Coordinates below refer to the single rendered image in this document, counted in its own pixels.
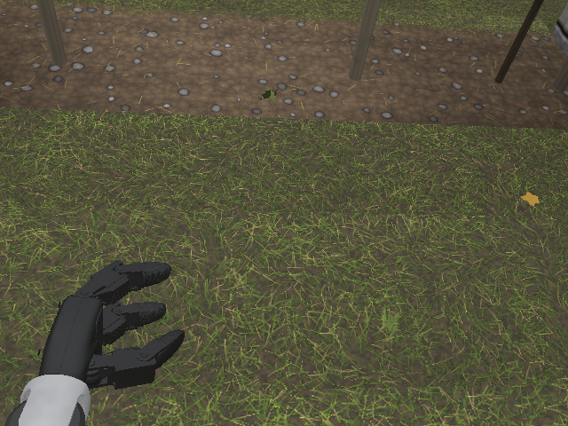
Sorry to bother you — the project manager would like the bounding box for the robot left hand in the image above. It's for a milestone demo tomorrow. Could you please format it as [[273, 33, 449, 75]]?
[[37, 260, 185, 390]]

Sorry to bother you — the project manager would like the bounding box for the robot left forearm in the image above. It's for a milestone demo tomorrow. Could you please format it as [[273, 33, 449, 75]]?
[[4, 375, 91, 426]]

